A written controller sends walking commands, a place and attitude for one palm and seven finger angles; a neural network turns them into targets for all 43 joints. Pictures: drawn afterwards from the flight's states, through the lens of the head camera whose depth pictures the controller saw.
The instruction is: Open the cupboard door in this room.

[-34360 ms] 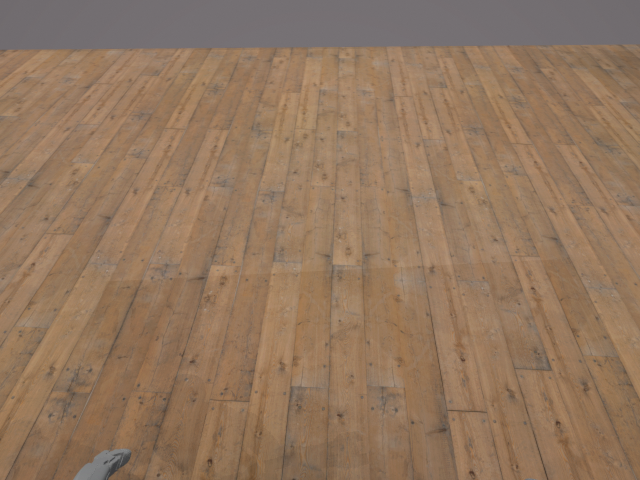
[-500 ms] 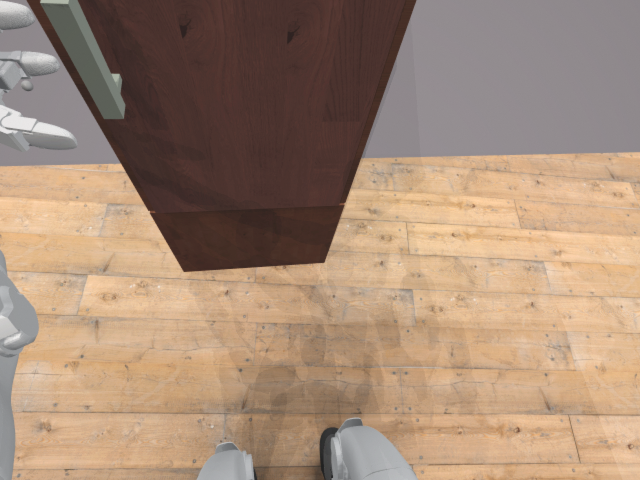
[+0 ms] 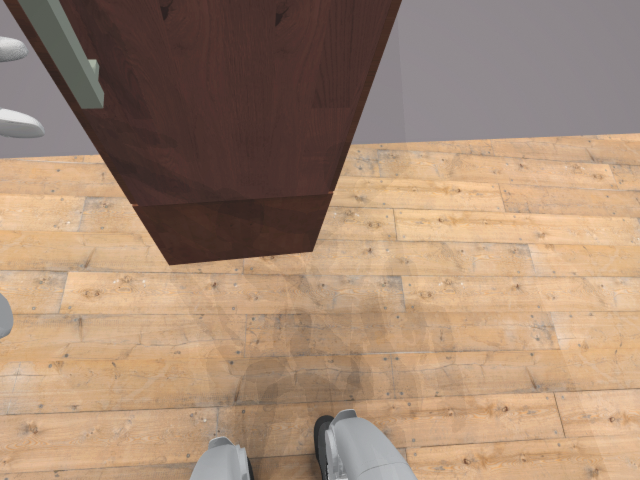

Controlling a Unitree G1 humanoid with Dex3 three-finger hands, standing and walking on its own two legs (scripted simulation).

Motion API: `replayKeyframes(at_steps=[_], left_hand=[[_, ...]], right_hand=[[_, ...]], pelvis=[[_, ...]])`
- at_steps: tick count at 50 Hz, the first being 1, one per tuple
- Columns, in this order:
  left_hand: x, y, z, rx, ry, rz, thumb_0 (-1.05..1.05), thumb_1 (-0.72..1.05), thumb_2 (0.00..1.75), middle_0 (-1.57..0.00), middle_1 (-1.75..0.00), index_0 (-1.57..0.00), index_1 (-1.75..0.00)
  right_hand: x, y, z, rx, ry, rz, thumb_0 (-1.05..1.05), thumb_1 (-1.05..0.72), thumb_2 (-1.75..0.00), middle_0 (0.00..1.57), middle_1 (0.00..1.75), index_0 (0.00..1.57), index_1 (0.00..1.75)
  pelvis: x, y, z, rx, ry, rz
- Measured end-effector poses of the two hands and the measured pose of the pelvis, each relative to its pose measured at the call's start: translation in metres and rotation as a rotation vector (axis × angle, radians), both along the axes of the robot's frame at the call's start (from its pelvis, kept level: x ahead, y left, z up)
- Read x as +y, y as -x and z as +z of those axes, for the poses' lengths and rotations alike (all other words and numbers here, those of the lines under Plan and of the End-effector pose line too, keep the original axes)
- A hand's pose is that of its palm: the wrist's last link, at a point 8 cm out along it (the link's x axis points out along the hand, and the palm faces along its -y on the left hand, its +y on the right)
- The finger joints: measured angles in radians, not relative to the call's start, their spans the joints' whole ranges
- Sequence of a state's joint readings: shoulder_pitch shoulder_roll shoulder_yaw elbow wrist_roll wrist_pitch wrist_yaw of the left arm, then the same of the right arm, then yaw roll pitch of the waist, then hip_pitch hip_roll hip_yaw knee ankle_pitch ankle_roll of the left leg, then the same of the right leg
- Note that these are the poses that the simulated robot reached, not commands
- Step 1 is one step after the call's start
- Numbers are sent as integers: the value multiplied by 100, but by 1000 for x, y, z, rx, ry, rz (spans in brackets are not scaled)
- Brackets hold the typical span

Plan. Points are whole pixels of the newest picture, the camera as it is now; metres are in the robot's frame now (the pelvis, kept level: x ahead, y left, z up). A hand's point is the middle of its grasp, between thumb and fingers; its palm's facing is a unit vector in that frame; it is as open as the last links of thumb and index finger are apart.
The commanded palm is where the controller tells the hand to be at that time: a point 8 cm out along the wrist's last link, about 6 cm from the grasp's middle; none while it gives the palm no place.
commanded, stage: slide the fingers in behind the handle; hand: left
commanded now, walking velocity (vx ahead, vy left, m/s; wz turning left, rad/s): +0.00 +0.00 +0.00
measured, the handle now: (66, 32) +0.59 +0.20 +0.11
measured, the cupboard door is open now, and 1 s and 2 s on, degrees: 0 0 0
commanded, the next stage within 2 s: close the thumb around the handle in 1.50 s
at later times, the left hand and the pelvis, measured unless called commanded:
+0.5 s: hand (36, 73) +0.54 +0.22 +0.11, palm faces -0.02 -1.00 -0.03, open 14.0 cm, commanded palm +0.53 +0.25 +0.11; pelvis +0.01 +0.00 +0.00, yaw +2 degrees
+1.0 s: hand (89, 72) +0.54 +0.17 +0.11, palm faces +0.01 -1.00 -0.03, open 14.0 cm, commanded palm +0.52 +0.22 +0.11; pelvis +0.00 -0.02 +0.00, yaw +1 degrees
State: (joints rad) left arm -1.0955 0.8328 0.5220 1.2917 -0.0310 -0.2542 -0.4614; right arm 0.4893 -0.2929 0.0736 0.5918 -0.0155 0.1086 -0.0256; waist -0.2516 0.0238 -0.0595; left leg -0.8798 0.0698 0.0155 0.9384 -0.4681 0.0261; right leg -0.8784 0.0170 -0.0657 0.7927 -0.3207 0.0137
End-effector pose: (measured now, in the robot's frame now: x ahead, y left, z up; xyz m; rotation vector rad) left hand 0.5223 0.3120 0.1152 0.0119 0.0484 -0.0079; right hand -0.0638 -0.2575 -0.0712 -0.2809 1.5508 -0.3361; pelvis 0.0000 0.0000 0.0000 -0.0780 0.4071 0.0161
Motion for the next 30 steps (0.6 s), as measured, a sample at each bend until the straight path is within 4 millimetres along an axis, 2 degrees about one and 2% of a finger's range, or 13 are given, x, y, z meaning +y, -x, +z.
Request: replayKeyframes(at_steps=[13, 21, 30], left_hand=[[-18, -6, -4, 4, 3, 0, -1, -50, 30, -30, -120, -30, -121], [-23, -2, -4, -9, -12, 28, -1, -50, 30, -30, -120, -28, -122], [-52, -4, -4, 4, 29, 5, -1, -50, 30, -30, -120, -30, -122]], right_hand=[[5, -35, -9, -68, -31, 38, 0, -91, -90, 20, 30, 20, 30], [2, -47, -14, -73, -57, 56, 0, -91, -90, 20, 30, 20, 30], [-10, -54, -14, -105, -50, 62, 0, -91, -90, 20, 30, 20, 30]], pelvis=[[3, -9, 1, -5, 1, 14], [-1, -13, 2, -9, -3, 20], [-10, -13, 3, -25, -11, 25]])
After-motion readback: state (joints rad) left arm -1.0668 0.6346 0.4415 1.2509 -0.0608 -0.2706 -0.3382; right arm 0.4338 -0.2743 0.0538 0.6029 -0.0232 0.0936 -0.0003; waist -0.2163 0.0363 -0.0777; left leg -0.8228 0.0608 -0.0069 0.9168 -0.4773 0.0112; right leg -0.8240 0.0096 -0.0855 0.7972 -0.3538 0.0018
